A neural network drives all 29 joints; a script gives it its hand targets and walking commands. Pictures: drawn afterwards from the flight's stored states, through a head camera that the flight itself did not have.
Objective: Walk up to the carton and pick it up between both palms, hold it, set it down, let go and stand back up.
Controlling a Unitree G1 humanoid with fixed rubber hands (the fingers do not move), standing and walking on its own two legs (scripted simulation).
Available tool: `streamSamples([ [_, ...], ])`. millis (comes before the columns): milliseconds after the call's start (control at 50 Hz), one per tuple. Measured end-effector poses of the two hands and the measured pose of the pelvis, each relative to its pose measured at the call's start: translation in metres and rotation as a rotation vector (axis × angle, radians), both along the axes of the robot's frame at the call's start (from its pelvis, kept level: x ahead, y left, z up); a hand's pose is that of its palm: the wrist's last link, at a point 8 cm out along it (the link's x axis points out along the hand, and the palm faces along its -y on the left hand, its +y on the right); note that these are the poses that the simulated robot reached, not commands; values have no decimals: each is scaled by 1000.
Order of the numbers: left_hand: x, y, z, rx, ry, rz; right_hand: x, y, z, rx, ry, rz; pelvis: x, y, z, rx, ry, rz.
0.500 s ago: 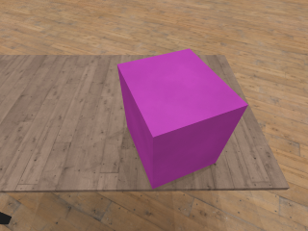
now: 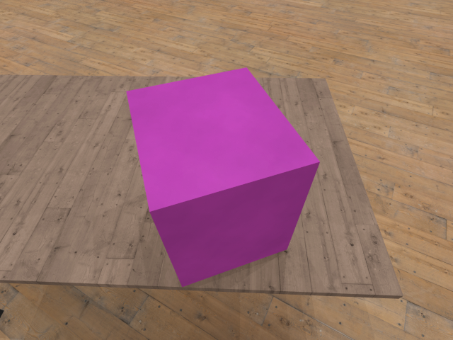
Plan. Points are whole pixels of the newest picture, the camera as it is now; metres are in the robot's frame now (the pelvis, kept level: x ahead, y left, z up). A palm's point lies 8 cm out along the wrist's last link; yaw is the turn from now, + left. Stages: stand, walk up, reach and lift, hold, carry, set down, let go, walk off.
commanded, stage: walk up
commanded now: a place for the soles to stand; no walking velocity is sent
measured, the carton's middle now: (214, 177) +0.41 +0.06 +0.04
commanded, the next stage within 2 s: none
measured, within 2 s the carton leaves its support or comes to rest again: neither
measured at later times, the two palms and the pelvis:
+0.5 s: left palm out of the picture +0.09 +0.27 -0.08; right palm out of the picture +0.11 -0.24 -0.10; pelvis +0.01 +0.00 +0.02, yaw -1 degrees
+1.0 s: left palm out of the picture +0.07 +0.26 -0.09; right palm out of the picture +0.02 -0.25 -0.10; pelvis -0.01 +0.01 +0.02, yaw -3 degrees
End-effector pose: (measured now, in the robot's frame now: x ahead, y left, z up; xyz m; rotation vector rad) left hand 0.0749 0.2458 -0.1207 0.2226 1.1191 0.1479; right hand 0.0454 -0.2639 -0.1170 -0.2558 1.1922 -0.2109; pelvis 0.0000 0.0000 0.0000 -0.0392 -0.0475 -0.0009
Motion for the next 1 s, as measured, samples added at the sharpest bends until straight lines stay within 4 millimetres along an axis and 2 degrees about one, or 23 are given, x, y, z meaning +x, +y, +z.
streamSamples([
  [60,8,5,-3,-9,-3,-5,14,3,10,-6,-44,5,2,1,2,43,-13,-8],
  [180,18,12,12,9,-39,5,34,2,16,0,-64,28,12,2,8,32,8,1],
  [320,13,20,28,56,-40,-6,63,9,15,44,-110,78,13,4,12,34,14,-1],
  [440,11,22,36,56,-60,-7,72,21,19,81,-156,96,11,5,16,37,2,-10],
  [580,8,16,37,34,-77,-33,56,21,21,85,-145,84,2,6,18,41,-2,-21],
  [860,-5,13,30,12,-48,-71,-9,10,17,52,-30,4,-10,10,18,37,2,-39],
  [1000,-9,15,31,19,-41,-76,-21,14,14,63,-6,-6,-12,12,18,36,3,-45],
])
